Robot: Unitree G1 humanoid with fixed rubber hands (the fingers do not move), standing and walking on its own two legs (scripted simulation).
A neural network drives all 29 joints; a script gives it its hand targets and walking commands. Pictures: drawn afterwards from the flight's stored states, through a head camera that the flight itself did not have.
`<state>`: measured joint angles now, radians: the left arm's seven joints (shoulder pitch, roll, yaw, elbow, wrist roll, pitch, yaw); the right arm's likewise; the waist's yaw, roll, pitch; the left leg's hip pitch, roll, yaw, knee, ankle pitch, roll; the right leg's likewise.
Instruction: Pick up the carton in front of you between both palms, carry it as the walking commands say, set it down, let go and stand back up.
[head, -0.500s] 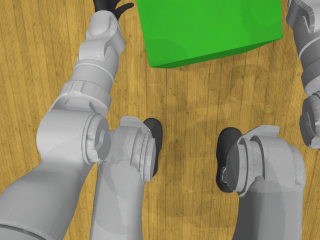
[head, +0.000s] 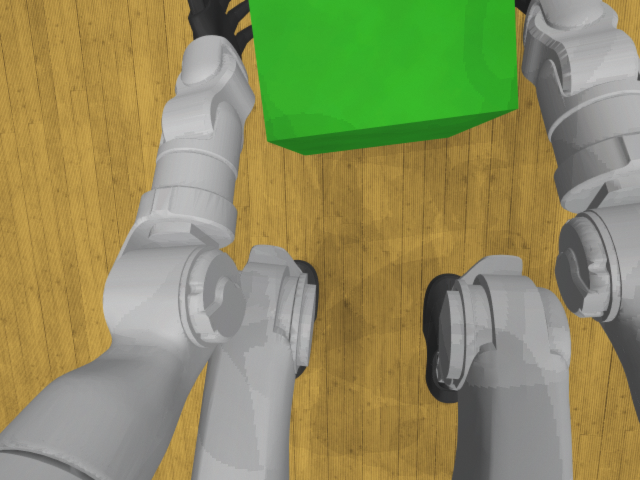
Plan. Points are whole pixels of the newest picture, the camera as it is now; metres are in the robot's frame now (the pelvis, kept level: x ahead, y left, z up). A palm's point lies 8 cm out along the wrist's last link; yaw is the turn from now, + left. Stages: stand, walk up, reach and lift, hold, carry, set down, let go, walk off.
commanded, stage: reach and lift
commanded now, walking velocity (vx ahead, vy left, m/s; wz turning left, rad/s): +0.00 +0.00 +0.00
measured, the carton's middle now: (371, 47) +0.54 -0.01 -0.22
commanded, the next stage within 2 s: none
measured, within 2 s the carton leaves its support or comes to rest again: neither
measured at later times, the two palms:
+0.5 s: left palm (74, 20) +0.48 +0.13 +0.06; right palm out of the picture +0.50 -0.17 +0.06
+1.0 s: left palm out of the picture +0.46 +0.13 +0.21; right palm out of the picture +0.46 -0.16 +0.20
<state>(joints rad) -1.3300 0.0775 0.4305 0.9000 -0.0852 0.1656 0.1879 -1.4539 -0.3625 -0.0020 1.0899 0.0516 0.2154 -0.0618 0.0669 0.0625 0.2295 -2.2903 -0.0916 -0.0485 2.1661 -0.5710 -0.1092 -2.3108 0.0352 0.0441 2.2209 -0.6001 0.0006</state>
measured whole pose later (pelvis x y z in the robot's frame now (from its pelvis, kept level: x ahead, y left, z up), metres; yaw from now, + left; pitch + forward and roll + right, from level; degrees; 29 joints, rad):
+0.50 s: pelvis -0.01 +0.01 +0.11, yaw -3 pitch +42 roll +2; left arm -1.04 -0.07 0.62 0.68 0.21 0.31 0.09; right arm -1.20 -0.12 -0.35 0.91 -0.25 0.37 -0.02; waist 0.04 0.02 -0.14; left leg -2.03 -0.12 -0.09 1.79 -0.49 -0.10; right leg -2.05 0.10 0.08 1.81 -0.49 0.04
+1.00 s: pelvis +0.04 +0.01 +0.23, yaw -4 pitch +35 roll +1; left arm -0.67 -0.12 0.44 0.54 0.15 0.33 0.10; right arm -0.76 0.01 -0.31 0.68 -0.19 0.37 -0.03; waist 0.02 0.01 -0.28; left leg -1.54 -0.11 -0.12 1.42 -0.50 -0.06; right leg -1.55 0.09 0.10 1.43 -0.50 0.03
